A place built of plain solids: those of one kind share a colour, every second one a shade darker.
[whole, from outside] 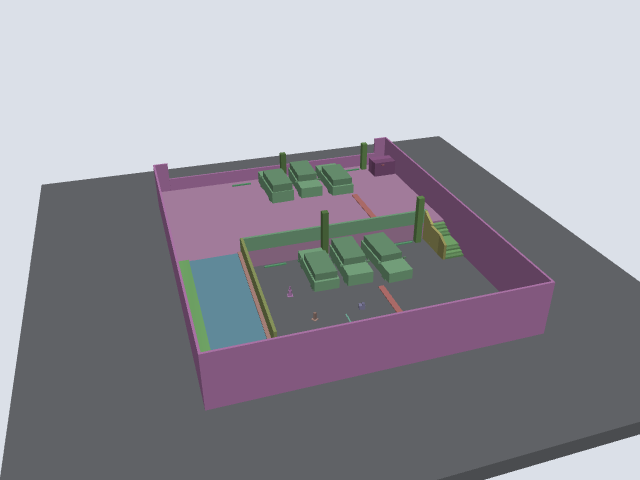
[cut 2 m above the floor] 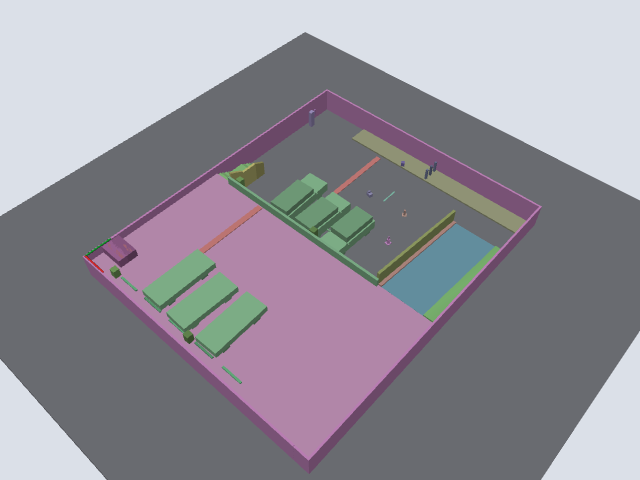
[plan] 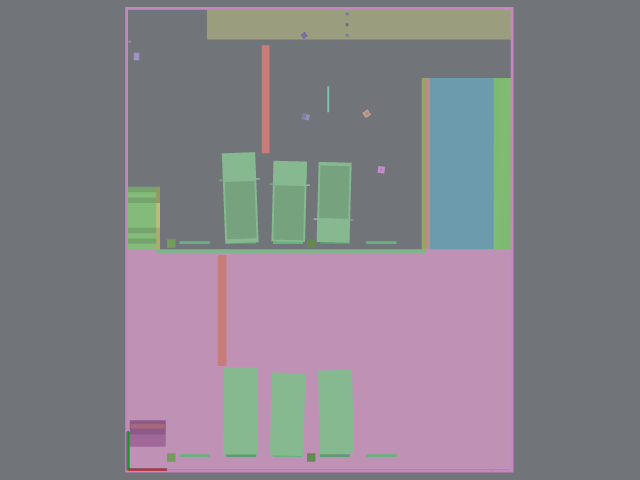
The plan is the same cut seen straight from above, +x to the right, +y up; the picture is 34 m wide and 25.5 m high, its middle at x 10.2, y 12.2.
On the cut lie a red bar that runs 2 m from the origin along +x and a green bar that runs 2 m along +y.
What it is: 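An open-sided split-level car park deck of the 2000s; 20.3 x 24.4 m, two half-decks side by side, the upper one 1.33 m above the lower, 2.40 m to the soffit over the upper one; a stair core of 9 risers of 0.148 m and treads of 0.28 m with a mid landing; a car ramp of 1 in 6.8; drive aisles of 6.34 and 6.51 m, bays of 2.48 x 4.8 m, a walkway of 1.58 m with a kerb of about 0.12 m, a stair door of 0.92 x 2.1 m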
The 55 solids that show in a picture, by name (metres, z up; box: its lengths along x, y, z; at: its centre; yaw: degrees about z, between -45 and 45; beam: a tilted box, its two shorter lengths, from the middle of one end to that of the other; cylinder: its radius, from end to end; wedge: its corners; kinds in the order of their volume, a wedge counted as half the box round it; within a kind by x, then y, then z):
{
 "upper_deck_1": {"box": [20.33, 11.71, 1.38], "at": [10.16, 5.86, 0.64]},
 "car_1": {"box": [1.82, 4.66, 0.77], "at": [5.96, 3.13, 1.9], "yaw": -0.1},
 "car_2": {"box": [1.78, 4.8, 0.76], "at": [5.96, 14.44, 0.56], "yaw": 2.2},
 "car_3": {"box": [1.62, 3.02, 0.54], "at": [5.97, 3.79, 2.55], "yaw": -0.1},
 "car_4": {"box": [1.58, 3.05, 0.51], "at": [5.99, 13.79, 1.2], "yaw": 2.2},
 "car_5": {"box": [1.58, 2.94, 0.56], "at": [8.46, 2.33, 2.66], "yaw": -1.6},
 "car_6": {"box": [1.78, 4.4, 0.87], "at": [8.48, 2.94, 1.95], "yaw": -1.6},
 "car_7": {"box": [1.59, 2.89, 0.52], "at": [8.55, 13.64, 1.3], "yaw": -1.4},
 "car_8": {"box": [1.79, 4.28, 0.86], "at": [8.57, 14.25, 0.61], "yaw": -1.4},
 "car_9": {"box": [1.75, 4.25, 0.75], "at": [10.95, 14.2, 0.55], "yaw": -1.5},
 "car_10": {"box": [1.55, 2.8, 0.51], "at": [10.96, 14.74, 1.18], "yaw": -1.5},
 "car_11": {"box": [1.61, 3.06, 0.61], "at": [11.04, 3.69, 2.75], "yaw": 1.5},
 "car_12": {"box": [1.81, 4.45, 0.93], "at": [11.05, 3.06, 1.98], "yaw": 1.5},
 "wall_1": {"box": [0.15, 24.73, 3.81], "at": [-0.07, 12.21, 1.85]},
 "wall_2": {"box": [1.15, 0.15, 3.81], "at": [0.42, -0.07, 1.85]},
 "wall_3": {"box": [18.33, 0.15, 2.43], "at": [10.16, -0.07, 1.17]},
 "wall_4": {"box": [20.63, 0.15, 3.81], "at": [10.16, 24.5, 1.85]},
 "wall_5": {"box": [1.15, 0.15, 3.81], "at": [19.91, -0.07, 1.85]},
 "wall_6": {"box": [0.15, 24.73, 3.81], "at": [20.41, 12.21, 1.85]},
 "car_ramp_1": {"wedge": [[15.8, 11.71, -0.05], [15.8, 11.71, 1.33], [15.8, 20.81, -0.05], [15.8, 20.81, 0.0], [20.33, 11.71, -0.05], [20.33, 11.71, 1.33], [20.33, 20.81, -0.05], [20.33, 20.81, 0.0]]},
 "stair_step_1": {"box": [1.5, 0.34, 1.23], "at": [0.75, 11.83, 0.57]},
 "stair_step_2": {"box": [1.5, 0.62, 1.08], "at": [0.75, 11.97, 0.49]},
 "stair_step_3": {"box": [1.5, 0.91, 0.94], "at": [0.75, 12.11, 0.42]},
 "stair_step_4": {"box": [1.5, 1.19, 0.79], "at": [0.75, 12.26, 0.34]},
 "stair_step_5": {"box": [1.5, 2.51, 0.64], "at": [0.75, 12.91, 0.27]},
 "stair_step_6": {"box": [1.5, 2.79, 0.49], "at": [0.75, 13.06, 0.2]},
 "stair_step_7": {"box": [1.5, 3.08, 0.35], "at": [0.75, 13.2, 0.12]},
 "stair_step_8": {"box": [1.5, 3.37, 0.2], "at": [0.75, 13.34, 0.05]},
 "ramp_footway_1": {"wedge": [[19.43, 11.71, -0.05], [19.43, 11.71, 1.45], [19.43, 20.81, -0.05], [19.43, 20.81, 0.12], [20.33, 11.71, -0.05], [20.33, 11.71, 1.45], [20.33, 20.81, -0.05], [20.33, 20.81, 0.12]]},
 "walkway_1": {"box": [16.13, 1.58, 0.18], "at": [12.27, 23.64, 0.04]},
 "bike_hold_1": {"box": [1.92, 0.76, 1.29], "at": [1.05, 1.6, 1.93]},
 "bike_hold_2": {"box": [1.92, 0.76, 1.29], "at": [1.05, 2.25, 1.93]},
 "split_parapet_1": {"box": [14.3, 0.2, 1.12], "at": [8.65, 11.61, 1.84]},
 "column_1": {"box": [0.45, 0.45, 2.45], "at": [2.3, 0.65, 2.5]},
 "column_2": {"box": [0.45, 0.45, 3.78], "at": [2.3, 12.01, 1.84]},
 "column_3": {"box": [0.45, 0.45, 2.45], "at": [9.74, 0.65, 2.5]},
 "column_4": {"box": [0.45, 0.45, 3.78], "at": [9.74, 12.01, 1.84]},
 "ramp_guard_1": {"wedge": [[15.6, 11.71, -0.05], [15.6, 11.71, 2.5], [15.6, 20.81, -0.05], [15.6, 20.81, 1.17], [15.8, 11.71, -0.05], [15.8, 11.71, 2.5], [15.8, 20.81, -0.05], [15.8, 20.81, 1.17]]},
 "ramp_kerb_1": {"wedge": [[15.8, 11.71, -0.05], [15.8, 11.71, 1.45], [15.8, 20.81, -0.05], [15.8, 20.81, 0.12], [16.05, 11.71, -0.05], [16.05, 11.71, 1.45], [16.05, 20.81, -0.05], [16.05, 20.81, 0.12]]},
 "stair_guard_1": {"wedge": [[1.5, 11.71, -0.05], [1.5, 11.71, 2.38], [1.5, 12.85, -0.05], [1.5, 12.85, 1.79], [1.7, 11.71, -0.05], [1.7, 11.71, 2.38], [1.7, 12.85, -0.05], [1.7, 12.85, 1.79]]},
 "stair_guard_2": {"wedge": [[1.5, 14.17, -0.05], [1.5, 14.17, 1.64], [1.5, 15.03, -0.05], [1.5, 15.03, 1.2], [1.7, 14.17, -0.05], [1.7, 14.17, 1.64], [1.7, 15.03, -0.05], [1.7, 15.03, 1.2]]},
 "stair_guard_3": {"box": [0.2, 1.32, 1.69], "at": [1.6, 13.51, 0.8]},
 "hump_1": {"box": [0.46, 5.91, 0.11], "at": [5.0, 8.46, 1.33]},
 "hump_2": {"box": [0.41, 5.74, 0.11], "at": [7.31, 19.68, 0.0]},
 "wheelstop_1": {"box": [1.6, 0.15, 0.15], "at": [3.54, 0.75, 1.35]},
 "wheelstop_2": {"box": [1.6, 0.15, 0.15], "at": [3.54, 12.06, 0.03]},
 "wheelstop_3": {"box": [1.6, 0.15, 0.15], "at": [6.02, 0.75, 1.35]},
 "wheelstop_4": {"box": [1.6, 0.15, 0.15], "at": [8.5, 12.06, 0.03]},
 "wheelstop_5": {"box": [1.6, 0.15, 0.15], "at": [10.98, 0.75, 1.35]},
 "wheelstop_6": {"box": [1.6, 0.15, 0.15], "at": [10.98, 12.06, 0.03]},
 "wheelstop_7": {"box": [1.6, 0.15, 0.15], "at": [13.46, 0.75, 1.35]},
 "wheelstop_8": {"box": [1.6, 0.15, 0.15], "at": [13.46, 12.06, 0.03]},
 "pay_station_1": {"box": [0.3, 0.4, 1.5], "at": [0.45, 21.95, 0.7]},
 "bike_1": {"box": [1.81, 0.23, 0.35], "at": [1.05, 2.3, 1.85]},
 "cable_cover_1": {"box": [0.11, 1.38, 0.07], "at": [10.64, 19.68, -0.02]}
}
